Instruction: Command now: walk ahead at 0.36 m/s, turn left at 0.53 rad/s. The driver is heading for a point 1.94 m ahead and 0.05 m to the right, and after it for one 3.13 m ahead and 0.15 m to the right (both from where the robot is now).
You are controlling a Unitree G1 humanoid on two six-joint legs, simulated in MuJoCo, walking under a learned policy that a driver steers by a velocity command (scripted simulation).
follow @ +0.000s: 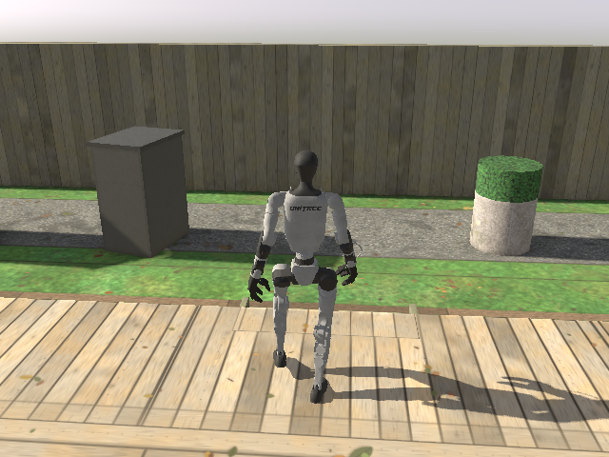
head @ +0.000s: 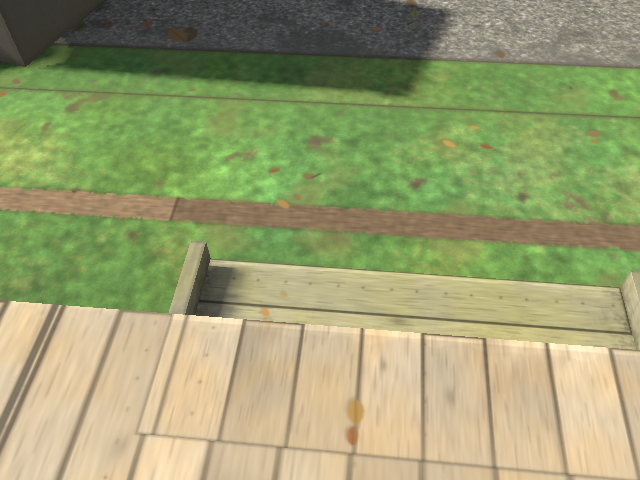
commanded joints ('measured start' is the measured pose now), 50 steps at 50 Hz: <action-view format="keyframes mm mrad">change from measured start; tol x16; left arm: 1 -5 133 22 -45 -4 -8 11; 50 -30 32 -27 101 -4 89 28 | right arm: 1 -83 6 17 -82 -4 -14 8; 9 292 -261 -65 -32 23 -46 -44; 13 72 -61 -4 -58 39 -18 -75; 50 186 -6 44 209 23 -8 -89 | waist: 1 -7 -110 55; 9 -97 93 -451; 13 -15 -27 -112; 50 -34 -42 20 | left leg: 1 87 -45 94 -148 40 16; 6 381 -165 99 -300 -75 104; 7 551 -106 17 -415 192 140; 8 848 214 -296 -234 956 237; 9 944 350 -519 -300 1075 394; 11 675 253 -354 -437 670 336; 14 438 142 -219 -526 512 233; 18 405 103 -166 -557 418 199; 26 381 90 -243 -647 -255 158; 50 495 -18 -153 -531 -64 9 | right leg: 1 -62 -257 17 -7 720 -61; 6 -3 -265 3 462 934 -33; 7 -116 -222 -8 712 658 8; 8 -436 -84 10 1038 -362 46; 9 -542 -8 206 1210 -401 65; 31 -104 -105 318 72 61 1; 33 -284 -214 458 8 -24 -38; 50 -205 -125 353 36 81 -13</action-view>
